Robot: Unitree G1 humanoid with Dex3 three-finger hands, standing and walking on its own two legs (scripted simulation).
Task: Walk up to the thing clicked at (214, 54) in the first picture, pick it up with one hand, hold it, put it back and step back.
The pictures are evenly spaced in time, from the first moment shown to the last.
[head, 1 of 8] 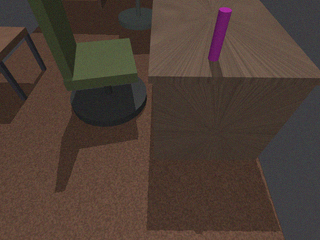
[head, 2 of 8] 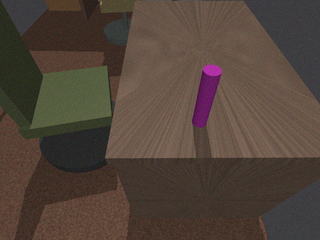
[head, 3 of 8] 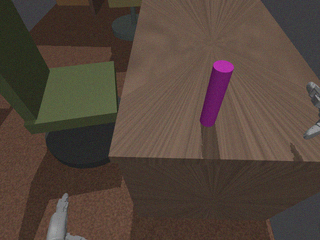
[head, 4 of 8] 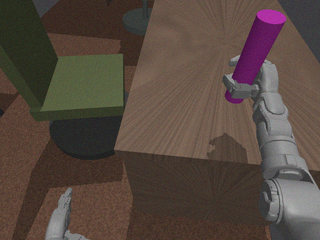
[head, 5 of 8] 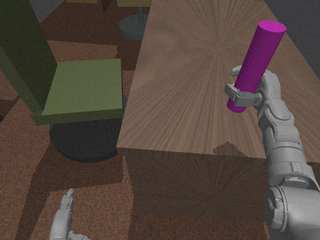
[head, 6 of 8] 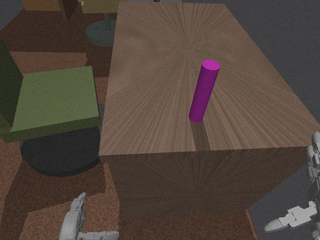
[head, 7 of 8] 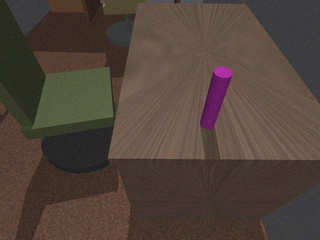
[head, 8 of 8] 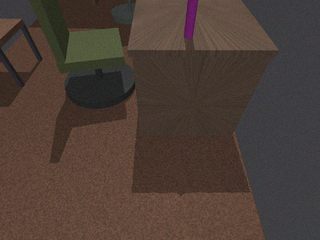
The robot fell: no
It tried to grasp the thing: yes
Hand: right
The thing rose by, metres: 0.24
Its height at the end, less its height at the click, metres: +0.00
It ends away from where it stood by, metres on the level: 0.02
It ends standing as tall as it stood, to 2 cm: yes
